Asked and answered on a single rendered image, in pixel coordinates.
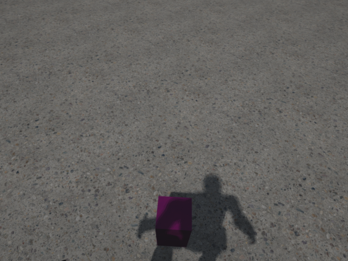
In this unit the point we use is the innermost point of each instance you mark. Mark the carton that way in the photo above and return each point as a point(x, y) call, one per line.
point(174, 221)

